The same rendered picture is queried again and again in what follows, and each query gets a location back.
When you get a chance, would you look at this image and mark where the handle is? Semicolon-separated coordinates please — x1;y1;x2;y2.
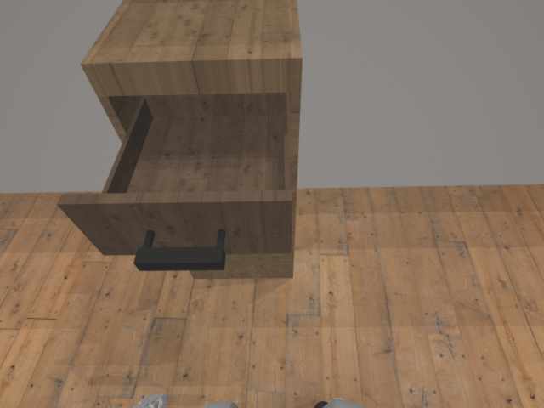
133;229;226;271

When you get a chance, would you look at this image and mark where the drawer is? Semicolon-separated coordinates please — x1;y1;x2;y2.
57;92;292;256

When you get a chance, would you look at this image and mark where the cabinet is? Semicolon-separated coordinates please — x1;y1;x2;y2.
81;0;303;279

